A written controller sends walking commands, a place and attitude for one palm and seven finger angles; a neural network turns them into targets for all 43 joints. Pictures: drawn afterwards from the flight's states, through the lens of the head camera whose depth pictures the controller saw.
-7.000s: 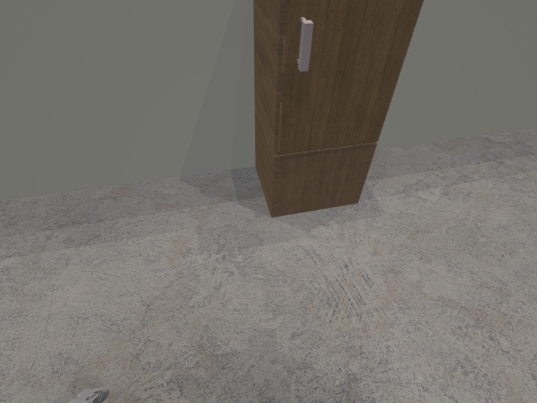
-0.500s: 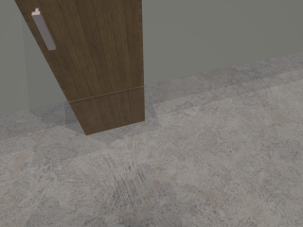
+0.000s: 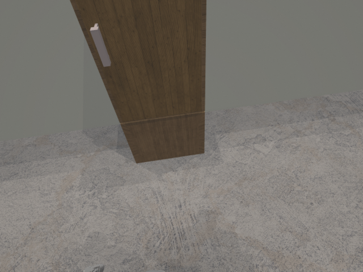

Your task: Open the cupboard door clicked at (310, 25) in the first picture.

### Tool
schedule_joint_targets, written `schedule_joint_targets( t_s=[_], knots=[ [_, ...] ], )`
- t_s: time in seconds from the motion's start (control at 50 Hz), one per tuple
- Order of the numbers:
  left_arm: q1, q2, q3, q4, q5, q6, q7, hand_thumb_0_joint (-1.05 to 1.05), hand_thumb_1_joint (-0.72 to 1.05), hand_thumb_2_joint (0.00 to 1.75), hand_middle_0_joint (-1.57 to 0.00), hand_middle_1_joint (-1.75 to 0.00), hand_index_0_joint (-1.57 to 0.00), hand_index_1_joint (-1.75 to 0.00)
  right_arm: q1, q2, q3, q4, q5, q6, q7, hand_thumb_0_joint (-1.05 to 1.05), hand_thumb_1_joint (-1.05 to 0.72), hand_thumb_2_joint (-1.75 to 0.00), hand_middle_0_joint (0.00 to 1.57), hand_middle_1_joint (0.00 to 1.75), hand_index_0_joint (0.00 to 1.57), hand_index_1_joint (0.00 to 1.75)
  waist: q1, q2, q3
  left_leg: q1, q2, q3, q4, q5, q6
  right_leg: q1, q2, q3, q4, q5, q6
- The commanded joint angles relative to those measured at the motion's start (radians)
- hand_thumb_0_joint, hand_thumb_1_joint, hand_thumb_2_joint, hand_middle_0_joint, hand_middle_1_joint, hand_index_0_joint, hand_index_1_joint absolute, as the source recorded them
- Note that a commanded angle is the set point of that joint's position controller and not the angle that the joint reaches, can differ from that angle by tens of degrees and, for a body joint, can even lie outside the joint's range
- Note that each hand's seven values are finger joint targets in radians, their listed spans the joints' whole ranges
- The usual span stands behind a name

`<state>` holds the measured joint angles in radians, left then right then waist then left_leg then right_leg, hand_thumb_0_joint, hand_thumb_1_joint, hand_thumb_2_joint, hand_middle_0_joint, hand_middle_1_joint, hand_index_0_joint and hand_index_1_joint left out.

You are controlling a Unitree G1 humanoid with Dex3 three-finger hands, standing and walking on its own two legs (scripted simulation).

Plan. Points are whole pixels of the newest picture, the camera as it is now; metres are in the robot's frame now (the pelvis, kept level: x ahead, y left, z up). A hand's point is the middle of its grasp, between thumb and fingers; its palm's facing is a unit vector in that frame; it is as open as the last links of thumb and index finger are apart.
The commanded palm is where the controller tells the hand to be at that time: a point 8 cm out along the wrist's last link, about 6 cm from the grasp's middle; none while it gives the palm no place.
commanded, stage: take the last steps up to it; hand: left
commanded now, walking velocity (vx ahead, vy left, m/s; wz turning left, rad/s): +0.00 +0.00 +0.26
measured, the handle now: (101, 45) +0.85 +0.34 +0.10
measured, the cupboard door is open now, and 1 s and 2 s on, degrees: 0 0 0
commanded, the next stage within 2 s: come to a stop and stand still in 1.14 s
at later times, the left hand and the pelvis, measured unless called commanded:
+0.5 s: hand out of the picture -0.07 +0.22 -0.17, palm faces +0.18 -0.97 -0.17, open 7.4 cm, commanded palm none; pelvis +0.02 +0.05 +0.01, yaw +5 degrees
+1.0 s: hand (128, 216) +0.29 +0.19 -0.16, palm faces +0.10 -0.97 -0.21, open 7.4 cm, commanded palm none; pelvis +0.20 +0.00 +0.00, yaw +5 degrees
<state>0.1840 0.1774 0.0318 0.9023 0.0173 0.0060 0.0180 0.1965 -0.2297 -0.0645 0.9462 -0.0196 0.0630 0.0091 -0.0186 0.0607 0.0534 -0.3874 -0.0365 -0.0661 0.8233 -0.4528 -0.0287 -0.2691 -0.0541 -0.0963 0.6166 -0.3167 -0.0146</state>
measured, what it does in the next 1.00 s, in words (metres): walks ahead: left foot, then right foot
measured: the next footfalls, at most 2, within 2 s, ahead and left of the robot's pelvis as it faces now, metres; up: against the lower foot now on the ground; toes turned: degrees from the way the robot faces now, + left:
left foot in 0.42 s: +0.02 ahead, +0.16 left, +0.00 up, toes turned +12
right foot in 0.88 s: +0.30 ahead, -0.07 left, +0.00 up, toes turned -4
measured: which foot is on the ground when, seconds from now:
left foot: up 0.00-0.40, down 0.42-0.88, up 0.90-1.00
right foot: down 0.00-0.42, up 0.44-0.86, down 0.88-1.00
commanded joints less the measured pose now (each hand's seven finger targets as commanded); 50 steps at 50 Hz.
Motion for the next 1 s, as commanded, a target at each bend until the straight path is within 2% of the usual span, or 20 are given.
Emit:
schedule_joint_targets(
  t_s=[0.0, 0.08, 0.24, 0.28, 0.34, 0.36, 0.4, 0.42, 0.46, 0.56, 0.68, 0.76, 0.8, 0.82, 0.84, 0.86, 0.88, 0.9, 0.94, 0.98],
  knots=[
    [0.003, 0.199, 0.052, -0.062, 0.003, -0.013, 0.019, 0.0, 0.9, 0.9, -0.2, -0.3, -0.2, -0.3, -0.018, -0.095, -0.037, -0.056, -0.002, -0.005, 0.0, 0.0, -0.9, -0.9, 0.2, 0.3, 0.2, 0.3, 0.012, -0.212, 0.002, -0.144, 0.052, -0.015, 0.387, 0.019, -0.006, 0.011, -0.294, 0.256, -0.349, 0.164, -0.096],
    [0.046, 0.164, 0.042, -0.034, 0.006, -0.025, 0.016, 0.0, 0.9, 0.9, -0.2, -0.3, -0.2, -0.3, 0.02, -0.065, -0.029, -0.018, -0.003, -0.006, 0.007, 0.0, -0.9, -0.9, 0.2, 0.3, 0.2, 0.3, 0.015, -0.235, -0.003, -0.13, 0.059, 0.029, 0.335, 0.115, -0.027, 0.054, -0.236, 0.134, -0.357, 0.13, -0.064],
    [0.216, 0.181, 0.048, 0.076, 0.02, -0.048, 0.004, 0.0, 0.9, 0.9, -0.2, -0.3, -0.2, -0.3, -0.082, -0.031, -0.006, -0.031, -0.008, -0.042, 0.021, 0.0, -0.9, -0.9, 0.2, 0.3, 0.2, 0.3, 0.095, -0.213, 0.002, -0.105, 0.107, 0.12, -0.027, 0.036, -0.015, 0.173, -0.294, 0.206, -0.442, -0.134, -0.112],
    [0.223, 0.181, 0.047, 0.099, 0.021, -0.047, 0.001, 0.0, 0.9, 0.9, -0.2, -0.3, -0.2, -0.3, -0.064, -0.015, -0.001, -0.022, -0.002, -0.053, 0.02, 0.0, -0.9, -0.9, 0.2, 0.3, 0.2, 0.3, 0.093, -0.23, 0.005, -0.024, 0.098, 0.149, -0.12, -0.003, 0.001, 0.136, -0.296, 0.199, -0.439, -0.145, -0.117],
    [0.178, 0.171, 0.046, 0.124, 0.007, -0.038, -0.003, 0.0, 0.9, 0.9, -0.2, -0.3, -0.2, -0.3, 0.086, 0.001, 0.009, 0.039, -0.002, -0.073, 0.009, 0.0, -0.9, -0.9, 0.2, 0.3, 0.2, 0.3, 0.02, -0.198, -0.035, 0.246, 0.064, 0.209, -0.372, 0.144, 0.014, 0.007, -0.215, 0.095, -0.345, -0.18, -0.065],
    [0.162, 0.149, 0.039, 0.125, -0.001, -0.033, -0.009, 0.0, 0.9, 0.9, -0.2, -0.3, -0.2, -0.3, 0.151, -0.025, 0.006, 0.068, 0.001, -0.081, 0.0, 0.0, -0.9, -0.9, 0.2, 0.3, 0.2, 0.3, -0.009, -0.106, -0.048, 0.379, 0.076, 0.19, -0.437, 0.163, 0.015, -0.088, -0.169, 0.042, -0.267, -0.203, -0.028],
    [0.108, 0.041, 0.014, 0.081, -0.003, -0.028, -0.018, 0.0, 0.9, 0.9, -0.2, -0.3, -0.2, -0.3, 0.285, -0.174, -0.028, 0.101, -0.008, -0.088, -0.017, 0.0, -0.9, -0.9, 0.2, 0.3, 0.2, 0.3, -0.076, 0.299, 0.008, 0.467, 0.417, -0.284, -0.672, -0.164, 0.14, -0.388, -0.007, -0.1, 0.159, -0.247, 0.049],
    [0.04, 0.067, 0.019, 0.052, 0.007, -0.027, -0.019, 0.0, 0.9, 0.9, -0.2, -0.3, -0.2, -0.3, 0.295, -0.186, -0.027, 0.101, -0.011, -0.083, -0.023, 0.0, -0.9, -0.9, 0.2, 0.3, 0.2, 0.3, -0.086, 0.2, 0.081, 0.378, 0.473, -0.333, -0.719, -0.211, 0.191, -0.423, -0.035, -0.013, 0.288, -0.229, 0.03],
    [0.026, 0.066, 0.026, 0.081, 0.016, -0.021, -0.028, 0.0, 0.9, 0.9, -0.2, -0.3, -0.2, -0.3, 0.226, -0.117, -0.005, 0.1, -0.01, -0.095, -0.032, 0.0, -0.9, -0.9, 0.2, 0.3, 0.2, 0.3, -0.053, 0.166, 0.13, 0.297, 0.401, -0.24, -0.72, -0.105, 0.167, -0.426, -0.069, 0.037, 0.407, -0.111, 0.029],
    [0.109, 0.047, 0.028, 0.135, 0.011, -0.013, -0.042, 0.0, 0.9, 0.9, -0.2, -0.3, -0.2, -0.3, 0.197, -0.059, 0.012, 0.099, 0.003, -0.127, -0.042, 0.0, -0.9, -0.9, 0.2, 0.3, 0.2, 0.3, 0.012, 0.045, 0.104, 0.307, 0.314, -0.017, -0.686, 0.277, 0.158, -0.383, -0.076, 0.036, 0.458, 0.077, 0.059],
    [-0.041, 0.04, 0.028, 0.08, 0.003, -0.014, -0.046, 0.0, 0.9, 0.9, -0.2, -0.3, -0.2, -0.3, 0.287, -0.042, 0.011, 0.149, -0.002, -0.136, -0.048, 0.0, -0.9, -0.9, 0.2, 0.3, 0.2, 0.3, -0.016, 0.069, 0.118, 0.381, 0.322, 0.039, -0.641, 0.519, 0.178, -0.423, -0.081, 0.014, 0.283, 0.113, 0.063],
    [-0.111, 0.028, 0.024, 0.054, -0.002, -0.028, -0.047, 0.0, 0.9, 0.9, -0.2, -0.3, -0.2, -0.3, 0.304, -0.058, 0.004, 0.17, -0.012, -0.131, -0.047, 0.0, -0.9, -0.9, 0.2, 0.3, 0.2, 0.3, -0.033, 0.092, 0.103, 0.38, 0.328, 0.077, -0.569, 0.647, 0.164, -0.285, -0.037, -0.032, 0.075, 0.087, 0.029],
    [-0.036, 0.043, 0.031, 0.072, -0.002, -0.038, -0.045, 0.0, 0.9, 0.9, -0.2, -0.3, -0.2, -0.3, 0.291, -0.069, 0.001, 0.176, -0.011, -0.128, -0.046, 0.0, -0.9, -0.9, 0.2, 0.3, 0.2, 0.3, 0.01, 0.062, 0.055, 0.355, 0.321, 0.094, -0.462, 0.799, 0.15, -0.123, 0.01, -0.058, 0.003, 0.082, 0.003],
    [0.086, 0.065, 0.039, 0.113, 0.0, -0.047, -0.042, 0.0, 0.9, 0.9, -0.2, -0.3, -0.2, -0.3, 0.272, -0.078, -0.001, 0.174, -0.006, -0.128, -0.045, 0.0, -0.9, -0.9, 0.2, 0.3, 0.2, 0.3, 0.07, 0.035, -0.007, 0.324, 0.296, 0.124, -0.33, 0.829, 0.123, 0.039, 0.03, -0.071, -0.058, 0.14, -0.007],
    [0.237, 0.116, 0.054, 0.159, 0.007, -0.062, -0.037, 0.0, 0.9, 0.9, -0.2, -0.3, -0.2, -0.3, 0.264, -0.067, -0.002, 0.17, 0.003, -0.132, -0.037, 0.0, -0.9, -0.9, 0.2, 0.3, 0.2, 0.3, 0.134, -0.026, -0.106, 0.213, 0.244, 0.156, -0.129, 0.756, 0.088, 0.277, -0.001, -0.017, -0.095, 0.197, -0.03],
    [0.368, 0.232, 0.085, 0.194, 0.016, -0.076, -0.021, 0.0, 0.9, 0.9, -0.2, -0.3, -0.2, -0.3, 0.31, -0.006, 0.007, 0.153, 0.016, -0.135, -0.027, 0.0, -0.9, -0.9, 0.2, 0.3, 0.2, 0.3, 0.17, -0.285, -0.254, -0.029, 0.118, 0.221, 0.196, 0.308, 0.041, 0.533, -0.273, 0.323, -0.156, 0.263, -0.119],
    [0.399, 0.289, 0.09, 0.2, -0.007, -0.073, -0.013, 0.0, 0.9, 0.9, -0.2, -0.3, -0.2, -0.3, 0.297, 0.001, 0.012, 0.116, 0.023, -0.126, -0.029, 0.0, -0.9, -0.9, 0.2, 0.3, 0.2, 0.3, 0.147, -0.346, -0.291, -0.135, 0.051, 0.125, 0.457, -0.131, 0.037, 0.521, -0.431, 0.565, -0.284, 0.358, -0.194],
    [0.308, 0.259, 0.087, 0.185, -0.01, -0.066, -0.007, 0.0, 0.9, 0.9, -0.2, -0.3, -0.2, -0.3, 0.254, -0.014, 0.006, 0.121, 0.024, -0.121, -0.03, 0.0, -0.9, -0.9, 0.2, 0.3, 0.2, 0.3, 0.135, -0.246, -0.232, -0.149, 0.108, 0.05, 0.533, -0.085, 0.055, 0.42, -0.408, 0.514, -0.319, 0.206, -0.209],
    [0.149, 0.17, 0.058, 0.142, -0.008, -0.063, -0.003, 0.0, 0.9, 0.9, -0.2, -0.3, -0.2, -0.3, 0.147, 0.018, 0.002, 0.105, 0.008, -0.112, -0.022, 0.0, -0.9, -0.9, 0.2, 0.3, 0.2, 0.3, 0.085, -0.101, -0.024, -0.194, 0.172, 0.045, 0.531, 0.052, 0.052, 0.133, -0.348, 0.4, -0.378, 0.039, -0.173],
    [0.063, 0.097, 0.035, 0.126, -0.001, -0.069, -0.002, 0.0, 0.9, 0.9, -0.2, -0.3, -0.2, -0.3, 0.192, 0.06, 0.003, 0.126, -0.004, -0.089, -0.017, 0.0, -0.9, -0.9, 0.2, 0.3, 0.2, 0.3, 0.016, -0.07, 0.024, -0.095, 0.185, 0.061, 0.441, 0.135, 0.039, -0.046, -0.276, 0.232, -0.423, 0.046, -0.126]
  ],
)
